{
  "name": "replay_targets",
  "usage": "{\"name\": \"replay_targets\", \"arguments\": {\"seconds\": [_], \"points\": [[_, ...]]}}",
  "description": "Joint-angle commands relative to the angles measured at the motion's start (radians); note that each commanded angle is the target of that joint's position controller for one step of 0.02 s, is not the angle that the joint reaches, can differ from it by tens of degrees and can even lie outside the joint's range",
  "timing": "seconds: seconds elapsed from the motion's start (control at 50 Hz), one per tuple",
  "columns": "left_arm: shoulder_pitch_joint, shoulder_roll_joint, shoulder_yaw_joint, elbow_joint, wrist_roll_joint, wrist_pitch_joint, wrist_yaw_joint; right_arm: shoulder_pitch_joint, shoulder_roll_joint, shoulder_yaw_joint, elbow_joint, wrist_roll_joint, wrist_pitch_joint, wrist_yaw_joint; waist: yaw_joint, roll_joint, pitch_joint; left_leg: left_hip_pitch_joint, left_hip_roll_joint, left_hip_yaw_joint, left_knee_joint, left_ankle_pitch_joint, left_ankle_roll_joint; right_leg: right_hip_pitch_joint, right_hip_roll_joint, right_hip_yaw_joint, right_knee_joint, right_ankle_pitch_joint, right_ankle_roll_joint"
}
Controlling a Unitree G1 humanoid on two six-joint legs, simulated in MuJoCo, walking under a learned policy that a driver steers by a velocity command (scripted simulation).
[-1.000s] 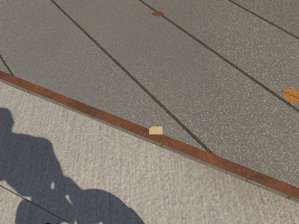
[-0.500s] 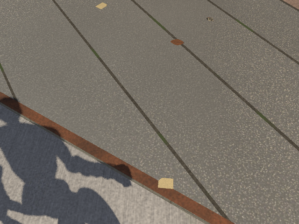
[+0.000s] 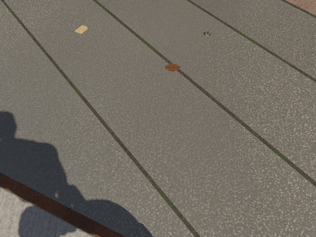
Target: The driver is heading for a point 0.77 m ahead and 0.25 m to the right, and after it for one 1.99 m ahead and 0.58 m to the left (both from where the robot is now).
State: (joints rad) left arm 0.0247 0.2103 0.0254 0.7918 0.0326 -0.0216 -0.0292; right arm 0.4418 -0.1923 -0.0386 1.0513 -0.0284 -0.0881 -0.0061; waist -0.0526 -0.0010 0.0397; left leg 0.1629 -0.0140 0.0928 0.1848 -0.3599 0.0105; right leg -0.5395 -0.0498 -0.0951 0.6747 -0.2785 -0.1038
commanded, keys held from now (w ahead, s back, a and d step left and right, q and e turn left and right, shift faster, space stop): w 0.30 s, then w+e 0.70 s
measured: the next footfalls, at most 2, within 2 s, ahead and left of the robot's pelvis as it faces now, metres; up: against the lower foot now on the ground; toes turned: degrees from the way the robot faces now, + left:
left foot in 0.42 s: +0.44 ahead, +0.10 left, +0.04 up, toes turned +3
right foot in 0.98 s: +0.69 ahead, -0.18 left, +0.04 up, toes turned -25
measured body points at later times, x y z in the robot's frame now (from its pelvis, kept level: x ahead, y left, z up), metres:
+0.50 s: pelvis +0.29 +0.01 +0.02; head +0.32 +0.02 +0.47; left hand +0.29 +0.25 -0.13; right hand +0.44 -0.24 -0.09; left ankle +0.40 +0.09 -0.69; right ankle +0.14 -0.10 -0.66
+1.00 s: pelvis +0.56 -0.07 +0.02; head +0.59 -0.08 +0.47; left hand +0.81 +0.10 -0.08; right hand +0.45 -0.29 -0.13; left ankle +0.41 +0.10 -0.68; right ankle +0.65 -0.16 -0.70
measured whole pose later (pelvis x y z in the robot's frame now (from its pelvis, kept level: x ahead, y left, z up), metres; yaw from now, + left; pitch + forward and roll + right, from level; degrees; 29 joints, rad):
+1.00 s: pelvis +0.56 -0.07 +0.02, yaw -19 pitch +0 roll +1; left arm 0.04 0.22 0.07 0.79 0.04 -0.01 -0.05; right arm 0.39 -0.20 -0.06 1.00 -0.03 -0.07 -0.02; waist -0.02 0.00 0.06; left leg 0.09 0.11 0.35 0.53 -0.47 -0.04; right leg -0.49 0.01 -0.13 0.61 -0.16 -0.16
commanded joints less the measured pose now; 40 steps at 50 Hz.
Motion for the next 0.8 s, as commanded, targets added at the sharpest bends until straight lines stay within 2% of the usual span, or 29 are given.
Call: {"name": "replay_targets", "arguments": {"seconds": [0.02, 0.04, 0.06, 0.08, 0.1, 0.12, 0.14, 0.16, 0.18, 0.2, 0.24, 0.3, 0.34, 0.38, 0.4, 0.42, 0.44, 0.46, 0.48, 0.5, 0.52, 0.54, 0.56, 0.58, 0.62, 0.68, 0.74, 0.8], "points": [[0.250, 0.126, 0.053, 0.036, 0.004, -0.034, 0.026, 0.062, -0.165, -0.029, 0.000, 0.012, 0.014, -0.008, 0.145, 0.016, -0.146, -0.140, 0.181, -0.030, 0.502, 1.011, 0.100, 0.473, 0.098, -0.063, -0.195, 0.173, -0.053], [0.448, 0.202, 0.083, 0.093, 0.019, -0.034, 0.040, 0.017, -0.146, -0.021, -0.038, 0.026, 0.014, -0.003, 0.215, -0.056, -0.285, -0.419, 0.134, -0.034, 0.788, 0.593, 0.069, 0.826, -0.098, 0.145, -0.202, 0.102, -0.120], [0.533, 0.249, 0.095, 0.137, 0.014, -0.027, 0.044, 0.000, -0.066, -0.007, -0.081, 0.056, 0.004, 0.018, 0.206, -0.250, -0.399, -0.782, -0.039, -0.060, 1.117, -0.148, 0.030, 1.053, -0.326, 0.580, -0.320, 0.015, -0.226], [0.468, 0.234, 0.091, 0.117, 0.019, -0.027, 0.047, -0.122, -0.120, -0.019, -0.113, 0.040, -0.003, 0.014, 0.201, -0.118, -0.284, -0.881, 0.001, -0.165, 1.181, -0.093, 0.049, 0.909, -0.325, 0.597, -0.403, 0.078, -0.210], [0.342, 0.163, 0.070, 0.099, 0.021, -0.035, 0.044, -0.183, -0.120, -0.019, -0.129, 0.042, -0.008, 0.019, 0.151, -0.051, -0.162, -0.899, 0.061, -0.169, 1.131, -0.002, 0.063, 0.780, -0.280, 0.470, -0.392, 0.103, -0.179], [0.291, 0.109, 0.058, 0.103, 0.019, -0.043, 0.041, -0.187, -0.106, -0.016, -0.120, 0.033, -0.007, 0.023, 0.114, -0.012, -0.101, -0.853, 0.086, -0.156, 1.084, 0.029, 0.063, 0.650, -0.242, 0.393, -0.420, 0.124, -0.145], [0.258, 0.063, 0.044, 0.112, 0.010, -0.050, 0.044, -0.212, -0.095, -0.017, -0.122, 0.015, 0.008, 0.028, 0.081, 0.009, -0.064, -0.800, 0.101, -0.149, 1.050, 0.054, 0.062, 0.550, -0.184, 0.304, -0.457, 0.107, -0.095], [0.253, 0.063, 0.039, 0.119, 0.003, -0.059, 0.048, -0.163, -0.073, -0.011, -0.117, 0.004, 0.027, 0.035, 0.048, -0.054, -0.068, -0.747, 0.098, -0.137, 1.027, 0.064, 0.048, 0.487, -0.188, 0.266, -0.481, 0.108, -0.102], [0.267, 0.057, 0.037, 0.133, -0.003, -0.071, 0.048, -0.169, -0.064, -0.008, -0.117, -0.005, 0.042, 0.042, 0.038, -0.059, -0.047, -0.731, 0.096, -0.123, 1.007, 0.068, 0.037, 0.447, -0.174, 0.239, -0.503, 0.125, -0.105], [0.281, 0.067, 0.040, 0.150, -0.012, -0.080, 0.050, -0.193, -0.060, -0.008, -0.131, -0.013, 0.052, 0.047, 0.026, -0.063, -0.015, -0.750, 0.093, -0.109, 0.974, 0.084, 0.025, 0.425, -0.162, 0.210, -0.523, 0.141, -0.110], [0.285, 0.089, 0.044, 0.162, -0.011, -0.090, 0.050, -0.293, -0.070, -0.004, -0.174, -0.017, 0.060, 0.057, 0.023, -0.067, 0.031, -0.793, 0.102, -0.077, 0.849, 0.140, 0.002, 0.411, -0.142, 0.164, -0.568, 0.145, -0.113], [0.265, 0.098, 0.047, 0.170, -0.005, -0.089, 0.042, -0.369, -0.068, 0.007, -0.204, -0.001, 0.066, 0.059, 0.009, -0.094, 0.043, -0.666, 0.097, -0.044, 0.596, 0.247, -0.005, 0.360, -0.104, 0.080, -0.582, 0.177, -0.092], [0.312, 0.126, 0.055, 0.193, -0.010, -0.085, 0.041, -0.441, -0.079, 0.007, -0.234, 0.000, 0.075, 0.047, 0.032, -0.087, 0.070, -0.622, 0.090, -0.031, 0.477, 0.253, 0.001, 0.387, -0.137, 0.113, -0.612, 0.211, -0.098], [0.334, 0.154, 0.062, 0.205, -0.012, -0.071, 0.041, -0.421, -0.102, -0.003, -0.235, -0.003, 0.079, 0.034, 0.033, -0.070, 0.061, -0.587, 0.063, 0.012, 0.458, 0.173, 0.021, 0.452, -0.180, 0.135, -0.574, 0.308, -0.109], [0.325, 0.152, 0.060, 0.207, -0.012, -0.065, 0.038, -0.349, -0.118, -0.016, -0.215, 0.000, 0.071, 0.030, 0.003, -0.058, 0.026, -0.516, 0.028, 0.048, 0.460, 0.122, 0.039, 0.462, -0.176, 0.119, -0.481, 0.421, -0.110], [0.303, 0.153, 0.059, 0.205, -0.007, -0.061, 0.035, -0.213, -0.119, -0.027, -0.172, 0.005, 0.060, 0.026, -0.064, -0.044, -0.028, -0.363, 0.001, 0.053, 0.396, 0.140, 0.051, 0.440, -0.139, 0.086, -0.305, 0.530, -0.093], [0.339, 0.105, 0.048, 0.198, -0.019, -0.056, 0.024, -0.070, -0.163, -0.052, -0.105, 0.005, 0.047, 0.015, -0.085, 0.068, -0.143, -0.098, -0.001, 0.013, 0.371, 0.078, 0.077, 0.294, -0.040, 0.024, -0.058, 0.496, -0.051], [0.351, 0.089, 0.042, 0.174, -0.037, -0.051, 0.019, 0.110, -0.248, -0.084, -0.070, -0.014, 0.043, 0.006, -0.146, 0.225, -0.255, 0.141, 0.248, -0.382, 0.204, -0.247, 0.153, 0.037, 0.074, -0.019, 0.312, 0.148, -0.002], [0.324, 0.095, 0.048, 0.152, -0.025, -0.051, 0.020, 0.063, -0.223, -0.067, -0.079, -0.025, 0.035, 0.008, -0.085, 0.186, -0.263, 0.083, 0.366, -0.664, 0.046, -0.369, 0.155, -0.056, 0.086, 0.124, 0.534, -0.147, -0.025], [0.287, 0.096, 0.050, 0.138, -0.032, -0.046, 0.021, -0.102, -0.199, -0.056, -0.124, -0.021, 0.025, 0.004, -0.018, 0.060, -0.145, -0.096, 0.390, -0.619, -0.002, -0.304, 0.150, -0.068, 0.031, 0.174, 0.618, -0.078, -0.023], [0.257, 0.086, 0.050, 0.128, -0.039, -0.043, 0.016, -0.197, -0.161, -0.045, -0.146, -0.012, 0.014, 0.003, 0.024, 0.000, -0.081, -0.216, 0.371, -0.510, -0.016, -0.170, 0.135, -0.044, -0.011, 0.164, 0.606, -0.009, -0.016], [0.263, 0.070, 0.052, 0.127, -0.033, -0.037, 0.015, -0.226, -0.129, -0.036, -0.138, -0.006, 0.004, 0.002, 0.056, 0.012, -0.033, -0.288, 0.330, -0.391, -0.023, -0.048, 0.113, -0.030, -0.036, 0.157, 0.589, 0.014, -0.008], [0.282, 0.061, 0.052, 0.125, -0.021, -0.026, 0.013, -0.232, -0.094, -0.028, -0.124, 0.000, -0.003, 0.001, 0.085, 0.054, -0.021, -0.327, 0.291, -0.293, -0.019, 0.024, 0.087, -0.010, -0.052, 0.155, 0.570, 0.025, 0.002], [0.297, 0.051, 0.053, 0.126, -0.014, -0.011, 0.008, -0.220, -0.069, -0.023, -0.117, 0.001, -0.009, 0.001, 0.094, 0.077, -0.018, -0.348, 0.276, -0.228, -0.018, 0.072, 0.076, 0.007, -0.056, 0.151, 0.569, 0.037, 0.011], [0.255, 0.039, 0.052, 0.102, -0.008, 0.011, -0.002, -0.175, -0.082, -0.029, -0.109, 0.004, -0.023, -0.003, 0.087, 0.074, 0.000, -0.345, 0.272, -0.153, -0.044, 0.114, 0.087, -0.045, -0.057, 0.130, 0.568, 0.052, 0.029], [0.166, 0.045, 0.053, 0.062, -0.005, 0.027, -0.010, -0.114, -0.103, -0.035, -0.101, -0.004, -0.036, -0.003, 0.070, 0.059, 0.014, -0.290, 0.290, -0.081, -0.070, 0.185, 0.114, -0.163, -0.072, 0.116, 0.557, 0.131, 0.046], [0.076, 0.054, 0.053, 0.023, 0.000, 0.030, -0.017, -0.062, -0.091, -0.031, -0.092, -0.008, -0.040, -0.005, 0.048, 0.059, 0.039, -0.229, 0.284, -0.003, -0.068, 0.262, 0.128, -0.243, -0.072, 0.100, 0.452, 0.187, 0.054], [-0.008, 0.048, 0.044, -0.016, 0.000, 0.029, -0.028, -0.054, -0.102, -0.034, -0.094, -0.008, -0.039, -0.013, 0.034, 0.067, 0.061, -0.190, 0.282, 0.075, -0.070, 0.319, 0.125, -0.214, -0.065, 0.062, 0.245, 0.232, 0.053]]}}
